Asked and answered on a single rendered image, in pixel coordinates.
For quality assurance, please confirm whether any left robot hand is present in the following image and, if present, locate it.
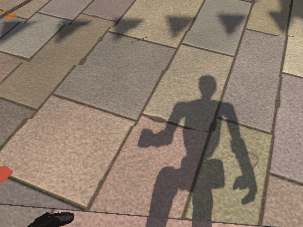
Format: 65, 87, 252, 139
27, 212, 75, 227

